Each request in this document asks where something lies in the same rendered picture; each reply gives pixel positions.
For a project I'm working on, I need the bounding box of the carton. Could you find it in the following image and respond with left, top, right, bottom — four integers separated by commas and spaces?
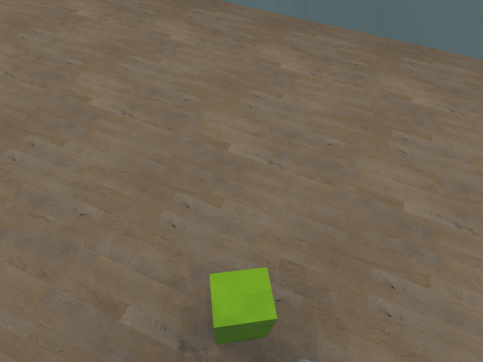
210, 267, 278, 345

